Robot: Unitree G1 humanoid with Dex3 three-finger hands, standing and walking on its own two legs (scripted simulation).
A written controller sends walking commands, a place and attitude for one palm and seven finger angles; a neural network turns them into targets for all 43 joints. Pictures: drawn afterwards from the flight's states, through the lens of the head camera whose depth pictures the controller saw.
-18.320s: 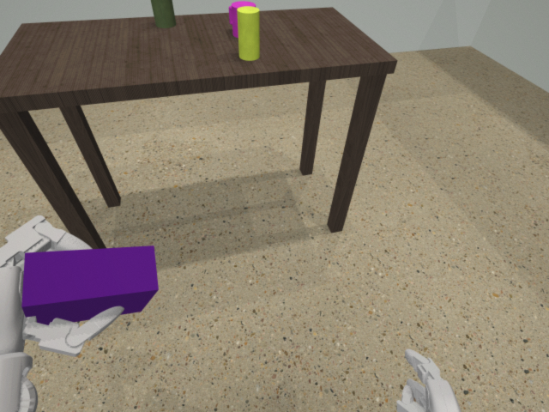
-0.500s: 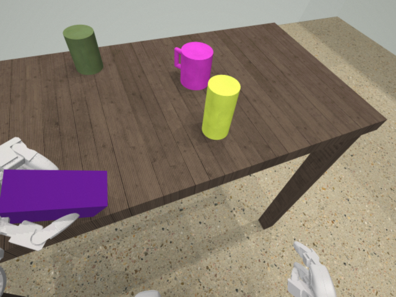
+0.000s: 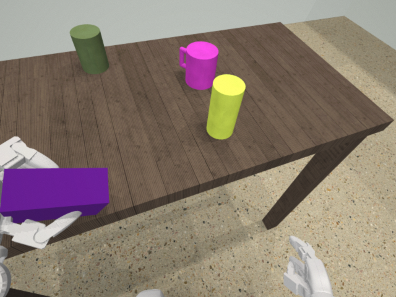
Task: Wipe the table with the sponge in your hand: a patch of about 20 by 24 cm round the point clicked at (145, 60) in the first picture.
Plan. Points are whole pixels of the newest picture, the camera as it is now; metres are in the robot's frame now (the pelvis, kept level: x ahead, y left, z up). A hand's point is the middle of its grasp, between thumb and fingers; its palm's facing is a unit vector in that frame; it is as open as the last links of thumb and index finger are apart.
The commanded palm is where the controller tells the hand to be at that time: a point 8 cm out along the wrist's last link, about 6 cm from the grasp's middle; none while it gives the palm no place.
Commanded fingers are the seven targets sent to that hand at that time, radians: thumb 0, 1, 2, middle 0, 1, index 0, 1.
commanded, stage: shuffle to correct the standing spot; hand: left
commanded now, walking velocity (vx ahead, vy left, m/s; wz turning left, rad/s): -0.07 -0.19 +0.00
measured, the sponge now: (73, 195) +0.23 +0.21 +0.14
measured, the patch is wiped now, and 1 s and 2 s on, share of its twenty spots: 0.00 0.00 0.00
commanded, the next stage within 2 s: come to a stop and stand still in 1.38 s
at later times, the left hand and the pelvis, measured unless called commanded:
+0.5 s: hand (54, 188) +0.23 +0.23 +0.16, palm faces +0.31 -0.86 -0.40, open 9.5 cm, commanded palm +0.17 +0.27 +0.18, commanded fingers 0.00 0.10 1.30 -1.20 -1.60 -1.20 -1.60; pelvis +0.01 -0.01 +0.00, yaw +0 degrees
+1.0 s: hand (26, 203) +0.21 +0.26 +0.16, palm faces +0.35 -0.85 -0.38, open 9.5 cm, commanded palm +0.14 +0.29 +0.18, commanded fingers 0.00 0.10 1.30 -1.20 -1.60 -1.20 -1.60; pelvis -0.02 +0.01 +0.00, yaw +0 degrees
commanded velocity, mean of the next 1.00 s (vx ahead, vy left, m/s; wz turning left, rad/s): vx -0.14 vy -0.18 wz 0.00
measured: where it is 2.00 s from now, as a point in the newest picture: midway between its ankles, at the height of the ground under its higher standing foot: outside the picture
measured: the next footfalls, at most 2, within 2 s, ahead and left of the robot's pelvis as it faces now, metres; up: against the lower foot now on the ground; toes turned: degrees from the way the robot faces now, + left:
none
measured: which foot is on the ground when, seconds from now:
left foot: down 0.00-1.00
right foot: down 0.00-1.00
